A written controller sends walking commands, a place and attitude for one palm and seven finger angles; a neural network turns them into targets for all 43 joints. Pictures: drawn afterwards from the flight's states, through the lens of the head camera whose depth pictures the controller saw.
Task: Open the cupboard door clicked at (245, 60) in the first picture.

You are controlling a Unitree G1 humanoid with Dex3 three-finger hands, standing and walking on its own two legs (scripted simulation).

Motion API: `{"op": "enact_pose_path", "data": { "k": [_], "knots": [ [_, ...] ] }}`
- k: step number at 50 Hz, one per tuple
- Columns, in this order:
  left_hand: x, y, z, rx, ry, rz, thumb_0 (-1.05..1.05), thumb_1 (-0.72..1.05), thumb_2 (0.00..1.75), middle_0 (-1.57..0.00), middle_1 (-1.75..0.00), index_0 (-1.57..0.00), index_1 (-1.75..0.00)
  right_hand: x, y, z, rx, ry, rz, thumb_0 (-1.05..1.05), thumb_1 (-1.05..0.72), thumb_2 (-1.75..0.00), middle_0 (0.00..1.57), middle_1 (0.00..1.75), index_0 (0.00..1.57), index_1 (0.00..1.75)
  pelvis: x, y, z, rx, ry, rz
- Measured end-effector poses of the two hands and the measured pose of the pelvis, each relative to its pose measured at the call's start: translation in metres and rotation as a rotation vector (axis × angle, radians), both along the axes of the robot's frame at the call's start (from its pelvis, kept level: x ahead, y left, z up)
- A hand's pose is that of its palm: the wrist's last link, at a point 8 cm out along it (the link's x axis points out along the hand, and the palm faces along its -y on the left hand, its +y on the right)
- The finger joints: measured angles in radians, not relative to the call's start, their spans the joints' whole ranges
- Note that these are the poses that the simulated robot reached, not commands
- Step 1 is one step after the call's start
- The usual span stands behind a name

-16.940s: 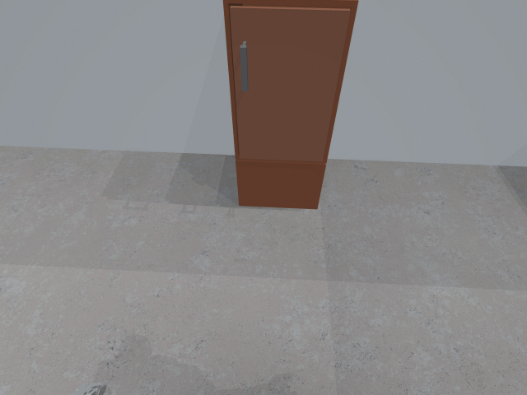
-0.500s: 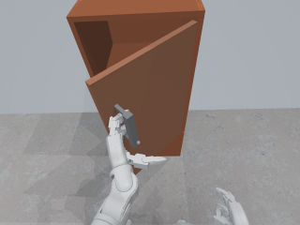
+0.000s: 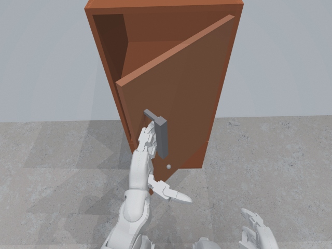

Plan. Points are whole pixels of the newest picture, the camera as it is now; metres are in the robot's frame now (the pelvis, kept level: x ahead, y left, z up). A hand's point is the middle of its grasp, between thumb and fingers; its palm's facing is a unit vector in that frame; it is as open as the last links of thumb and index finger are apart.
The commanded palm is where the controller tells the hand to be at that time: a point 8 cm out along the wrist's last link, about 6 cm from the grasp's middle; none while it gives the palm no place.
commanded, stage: slide the hand sideways off the handle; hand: left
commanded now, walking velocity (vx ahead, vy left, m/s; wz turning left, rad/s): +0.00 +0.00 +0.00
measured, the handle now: (156, 135) +0.37 +0.04 +0.06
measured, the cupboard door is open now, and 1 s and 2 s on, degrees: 45 45 45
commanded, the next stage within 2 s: draw the hand back to the body in 0.86 s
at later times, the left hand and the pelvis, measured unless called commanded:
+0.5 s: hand (151, 186) +0.24 +0.04 +0.07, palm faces -0.02 -1.00 +0.03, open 16.3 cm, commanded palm +0.21 +0.10 +0.06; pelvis +0.01 +0.00 -0.01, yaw +0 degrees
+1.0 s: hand (138, 199) +0.22 +0.07 +0.07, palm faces +0.00 -1.00 +0.00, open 16.3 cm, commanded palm +0.19 +0.13 +0.07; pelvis +0.01 -0.02 -0.02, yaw +1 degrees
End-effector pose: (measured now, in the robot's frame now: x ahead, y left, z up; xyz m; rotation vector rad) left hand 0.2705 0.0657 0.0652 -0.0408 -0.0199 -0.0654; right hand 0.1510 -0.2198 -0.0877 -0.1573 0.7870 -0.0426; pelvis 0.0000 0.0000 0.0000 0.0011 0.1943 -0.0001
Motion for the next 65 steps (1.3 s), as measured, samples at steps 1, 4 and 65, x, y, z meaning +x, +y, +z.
{"op": "enact_pose_path", "data": {
  "k": [1, 4, 65],
  "knots": [
    [-0.001, 0.000, 0.000, 0.005, -0.002, 0.001, -0.01, -0.50, 0.30, -0.13, -0.30, -0.14, -0.31, 0.000, 0.001, 0.000, 0.000, 0.001, -0.002, 0.02, -0.91, -0.90, 0.20, 0.30, 0.20, 0.30, 0.000, 0.001, 0.000, 0.000, 0.002, -0.002],
    [-0.004, 0.001, 0.001, 0.010, -0.006, 0.002, -0.01, -0.50, 0.30, -0.13, -0.29, -0.14, -0.31, 0.000, 0.005, 0.002, 0.005, 0.000, -0.008, 0.02, -0.91, -0.90, 0.20, 0.30, 0.20, 0.30, 0.002, 0.004, -0.001, -0.002, 0.002, -0.008],
    [-0.081, 0.099, 0.046, 0.085, 0.017, 0.092, -0.01, -0.50, 0.30, -0.15, -0.30, -0.15, -0.30, 0.038, -0.014, 0.030, -0.026, -0.157, -0.019, 0.02, -0.91, -0.90, 0.21, 0.30, 0.20, 0.30, 0.022, -0.014, 0.007, -0.010, -0.026, 0.013]
  ]
}}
